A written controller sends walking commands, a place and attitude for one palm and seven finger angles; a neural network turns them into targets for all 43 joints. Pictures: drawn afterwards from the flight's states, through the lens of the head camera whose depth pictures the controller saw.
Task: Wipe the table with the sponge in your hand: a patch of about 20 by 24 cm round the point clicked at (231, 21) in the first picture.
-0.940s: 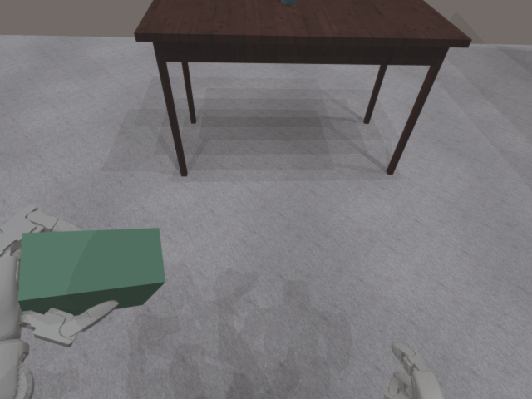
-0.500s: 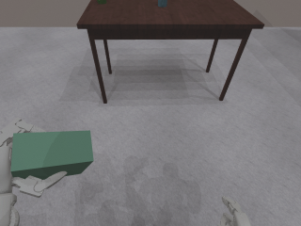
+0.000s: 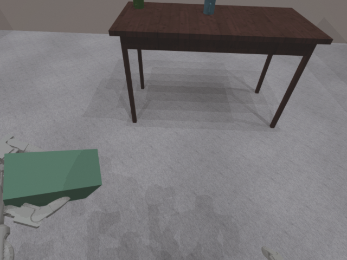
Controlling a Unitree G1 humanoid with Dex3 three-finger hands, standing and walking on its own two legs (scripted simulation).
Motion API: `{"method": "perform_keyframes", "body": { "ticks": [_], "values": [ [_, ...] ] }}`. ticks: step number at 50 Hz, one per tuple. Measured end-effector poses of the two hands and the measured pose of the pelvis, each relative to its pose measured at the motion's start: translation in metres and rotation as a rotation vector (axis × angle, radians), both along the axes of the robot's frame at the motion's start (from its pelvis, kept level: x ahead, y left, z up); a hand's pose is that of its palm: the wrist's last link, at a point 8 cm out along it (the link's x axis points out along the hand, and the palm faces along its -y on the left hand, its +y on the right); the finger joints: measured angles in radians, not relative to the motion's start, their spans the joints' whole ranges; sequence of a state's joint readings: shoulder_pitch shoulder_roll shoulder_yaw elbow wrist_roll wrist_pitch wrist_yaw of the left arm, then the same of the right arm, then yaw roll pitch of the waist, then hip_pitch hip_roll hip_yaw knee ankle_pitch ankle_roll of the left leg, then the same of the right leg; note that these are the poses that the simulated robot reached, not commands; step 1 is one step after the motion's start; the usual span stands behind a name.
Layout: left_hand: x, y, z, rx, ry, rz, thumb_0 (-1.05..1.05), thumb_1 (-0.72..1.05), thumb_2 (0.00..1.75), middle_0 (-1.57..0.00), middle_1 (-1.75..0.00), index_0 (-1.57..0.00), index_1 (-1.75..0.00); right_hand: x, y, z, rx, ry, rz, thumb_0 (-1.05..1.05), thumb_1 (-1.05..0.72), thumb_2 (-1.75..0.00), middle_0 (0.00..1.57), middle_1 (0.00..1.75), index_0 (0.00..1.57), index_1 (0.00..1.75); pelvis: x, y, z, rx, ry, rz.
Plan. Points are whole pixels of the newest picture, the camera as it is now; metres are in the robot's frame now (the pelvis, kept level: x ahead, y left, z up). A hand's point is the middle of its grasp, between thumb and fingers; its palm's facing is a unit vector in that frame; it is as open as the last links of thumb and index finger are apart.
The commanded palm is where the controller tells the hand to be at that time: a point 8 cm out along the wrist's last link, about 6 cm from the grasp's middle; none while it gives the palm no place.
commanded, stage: walk to a spot facing it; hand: left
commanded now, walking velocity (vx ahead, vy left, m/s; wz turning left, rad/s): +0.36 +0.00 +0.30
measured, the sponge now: (66, 178) +0.22 +0.21 +0.15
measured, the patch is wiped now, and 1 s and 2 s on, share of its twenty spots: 0.00 0.00 0.00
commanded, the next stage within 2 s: none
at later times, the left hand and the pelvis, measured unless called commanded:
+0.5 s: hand (53, 125) +0.33 +0.27 +0.18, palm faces +0.54 -0.73 -0.42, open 10.4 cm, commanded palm +0.25 +0.29 +0.20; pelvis +0.14 -0.01 +0.00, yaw +8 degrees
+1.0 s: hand (102, 85) +0.46 +0.21 +0.19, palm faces +0.56 -0.68 -0.48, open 10.4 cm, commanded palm +0.38 +0.24 +0.20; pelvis +0.31 -0.07 +0.02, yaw +17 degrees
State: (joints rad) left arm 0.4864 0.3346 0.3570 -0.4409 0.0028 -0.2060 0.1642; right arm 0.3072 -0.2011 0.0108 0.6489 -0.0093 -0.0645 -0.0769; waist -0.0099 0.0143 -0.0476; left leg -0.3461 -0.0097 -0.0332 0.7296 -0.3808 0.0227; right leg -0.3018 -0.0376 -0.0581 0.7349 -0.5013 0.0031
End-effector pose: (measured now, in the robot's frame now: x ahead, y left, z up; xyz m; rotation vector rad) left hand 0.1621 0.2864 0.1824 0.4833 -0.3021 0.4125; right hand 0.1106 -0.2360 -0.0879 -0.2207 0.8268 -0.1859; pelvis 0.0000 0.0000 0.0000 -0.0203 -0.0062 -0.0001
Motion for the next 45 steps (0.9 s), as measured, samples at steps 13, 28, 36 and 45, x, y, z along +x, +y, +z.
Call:
{"method": "perform_keyframes", "body": {
  "ticks": [13, 28, 36, 45],
  "values": [
    [0.054, -0.023, 0.012, 0.06, 0.049, -0.007, -0.01, -0.51, 0.98, -0.71, -1.33, -0.72, -1.33, 0.097, 0.003, 0.0, 0.054, 0.07, 0.135, 0.01, -0.9, -0.9, 0.2, 0.3, 0.2, 0.3, 0.066, -0.022, 0.01, 0.03, 0.033, 0.106],
    [0.133, 0.002, 0.027, 0.063, -0.037, 0.098, -0.01, -0.51, 0.98, -0.71, -1.33, -0.72, -1.33, 0.256, 0.045, 0.022, 0.092, -0.123, 0.226, 0.01, -0.91, -0.9, 0.2, 0.3, 0.19, 0.3, 0.155, -0.014, 0.007, 0.035, -0.013, 0.157],
    [0.161, -0.031, 0.039, 0.123, 0.016, 0.163, -0.01, -0.51, 0.98, -0.71, -1.33, -0.72, -1.33, 0.298, 0.036, 0.003, 0.173, -0.075, 0.267, 0.0, -0.9, -0.9, 0.2, 0.3, 0.2, 0.3, 0.221, -0.045, 0.008, 0.023, -0.002, 0.189],
    [0.219, -0.047, 0.003, -0.017, 0.118, 0.261, -0.01, -0.51, 0.98, -0.71, -1.33, -0.72, -1.33, 0.363, -0.027, -0.01, 0.042, 0.066, 0.306, 0.01, -0.9, -0.9, 0.2, 0.3, 0.2, 0.3, 0.28, -0.068, 0.013, 0.055, -0.006, 0.26]
  ]
}}
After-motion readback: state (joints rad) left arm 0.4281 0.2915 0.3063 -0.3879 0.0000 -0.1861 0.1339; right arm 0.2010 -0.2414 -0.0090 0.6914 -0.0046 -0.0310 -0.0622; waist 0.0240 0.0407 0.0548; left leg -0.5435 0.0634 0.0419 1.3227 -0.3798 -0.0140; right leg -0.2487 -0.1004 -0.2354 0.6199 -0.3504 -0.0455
